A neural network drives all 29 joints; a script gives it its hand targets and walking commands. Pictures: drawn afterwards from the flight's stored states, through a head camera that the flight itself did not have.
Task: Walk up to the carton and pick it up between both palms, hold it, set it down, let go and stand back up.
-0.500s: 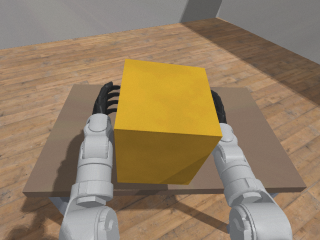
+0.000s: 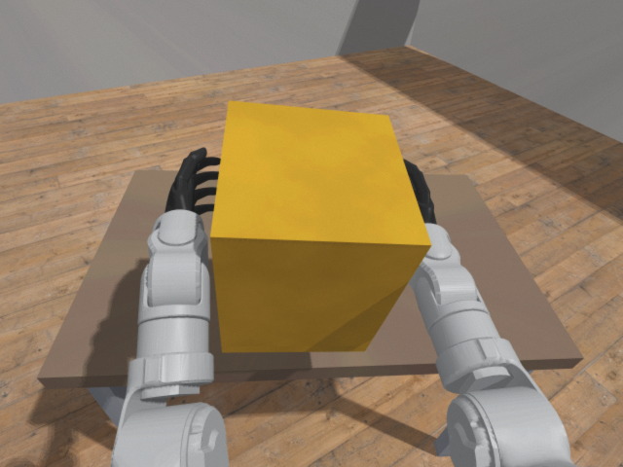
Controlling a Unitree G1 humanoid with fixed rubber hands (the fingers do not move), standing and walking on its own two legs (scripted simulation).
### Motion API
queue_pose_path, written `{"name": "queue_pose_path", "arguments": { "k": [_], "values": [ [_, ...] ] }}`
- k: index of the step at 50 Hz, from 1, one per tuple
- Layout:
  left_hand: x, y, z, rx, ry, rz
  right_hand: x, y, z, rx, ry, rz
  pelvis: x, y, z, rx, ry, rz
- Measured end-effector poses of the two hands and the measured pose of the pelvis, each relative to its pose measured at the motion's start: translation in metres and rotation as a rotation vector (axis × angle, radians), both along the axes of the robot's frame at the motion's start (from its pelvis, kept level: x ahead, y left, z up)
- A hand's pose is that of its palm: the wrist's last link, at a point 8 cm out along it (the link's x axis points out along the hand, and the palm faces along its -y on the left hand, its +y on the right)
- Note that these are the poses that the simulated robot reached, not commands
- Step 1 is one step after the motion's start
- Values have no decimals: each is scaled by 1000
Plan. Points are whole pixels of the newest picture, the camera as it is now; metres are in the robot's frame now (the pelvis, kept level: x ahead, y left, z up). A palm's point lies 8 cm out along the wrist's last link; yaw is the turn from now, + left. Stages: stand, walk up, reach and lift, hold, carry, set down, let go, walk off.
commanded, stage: reach and lift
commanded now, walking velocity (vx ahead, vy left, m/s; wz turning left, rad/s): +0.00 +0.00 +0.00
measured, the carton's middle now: (302, 237) +0.37 +0.01 +0.13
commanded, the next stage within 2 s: hold in 0.82 s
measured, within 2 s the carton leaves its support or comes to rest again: neither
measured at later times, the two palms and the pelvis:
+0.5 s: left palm (184, 205) +0.37 +0.15 +0.19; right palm (423, 210) +0.37 -0.14 +0.18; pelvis +0.00 -0.01 +0.00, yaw +1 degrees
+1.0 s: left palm (177, 198) +0.37 +0.15 +0.20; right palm (423, 200) +0.37 -0.14 +0.19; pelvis +0.00 -0.01 +0.00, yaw +0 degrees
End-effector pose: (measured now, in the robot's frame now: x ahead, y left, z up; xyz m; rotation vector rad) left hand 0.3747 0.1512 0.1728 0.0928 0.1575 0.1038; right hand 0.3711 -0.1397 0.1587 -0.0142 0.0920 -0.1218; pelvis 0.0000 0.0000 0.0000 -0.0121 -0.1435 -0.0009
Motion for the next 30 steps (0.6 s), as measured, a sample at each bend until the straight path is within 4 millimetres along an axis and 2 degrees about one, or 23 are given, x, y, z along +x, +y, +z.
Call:
{"name": "queue_pose_path", "arguments": {
  "k": [7,21,30],
  "values": [
    [-3,-6,5,-3,4,-3,-4,-6,4,5,2,-2,1,-1,0,2,-20,-5],
    [-6,-2,11,-15,-1,15,1,-2,17,2,-8,19,-2,-11,-1,3,-22,12],
    [-4,-5,18,-10,-11,-3,-1,-6,20,17,-22,5,0,-10,-1,3,-25,16]
  ]
}}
